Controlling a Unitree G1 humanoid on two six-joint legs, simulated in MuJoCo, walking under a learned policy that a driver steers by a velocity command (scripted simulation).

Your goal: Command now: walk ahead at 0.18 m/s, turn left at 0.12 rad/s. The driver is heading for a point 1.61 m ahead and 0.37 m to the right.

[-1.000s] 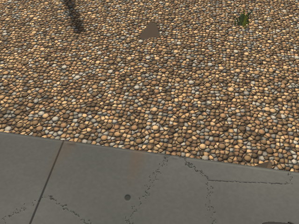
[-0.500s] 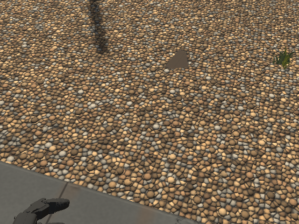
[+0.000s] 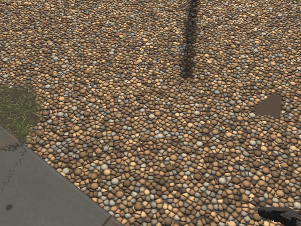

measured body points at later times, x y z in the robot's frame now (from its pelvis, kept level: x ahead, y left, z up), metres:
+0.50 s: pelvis +0.09 +0.00 +0.00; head +0.10 -0.01 +0.45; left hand +0.18 +0.26 -0.13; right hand +0.21 -0.25 -0.13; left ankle +0.14 +0.11 -0.74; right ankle +0.09 -0.13 -0.74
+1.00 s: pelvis +0.12 -0.02 +0.00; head +0.13 -0.02 +0.45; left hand +0.17 +0.24 -0.14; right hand +0.20 -0.28 -0.14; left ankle +0.14 +0.11 -0.74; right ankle +0.09 -0.13 -0.74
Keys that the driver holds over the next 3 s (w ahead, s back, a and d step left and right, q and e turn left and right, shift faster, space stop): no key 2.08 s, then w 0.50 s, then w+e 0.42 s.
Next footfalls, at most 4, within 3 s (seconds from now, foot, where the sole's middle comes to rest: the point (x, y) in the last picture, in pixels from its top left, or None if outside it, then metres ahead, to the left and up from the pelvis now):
0.02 left None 0.18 0.11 -0.77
0.32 right None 0.13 -0.13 -0.77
2.82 right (196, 199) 0.58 -0.11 -0.77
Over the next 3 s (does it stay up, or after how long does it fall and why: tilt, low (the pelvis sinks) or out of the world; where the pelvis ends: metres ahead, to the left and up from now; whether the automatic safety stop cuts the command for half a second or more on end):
stays up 0.50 -0.04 0.00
